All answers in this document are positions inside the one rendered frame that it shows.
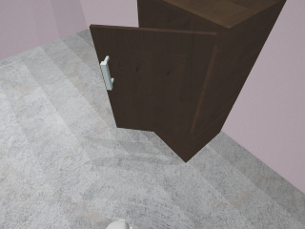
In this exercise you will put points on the handle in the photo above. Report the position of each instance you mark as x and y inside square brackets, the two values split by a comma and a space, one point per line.
[106, 73]

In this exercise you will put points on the cupboard door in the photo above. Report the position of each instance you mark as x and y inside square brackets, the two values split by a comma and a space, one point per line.
[158, 75]

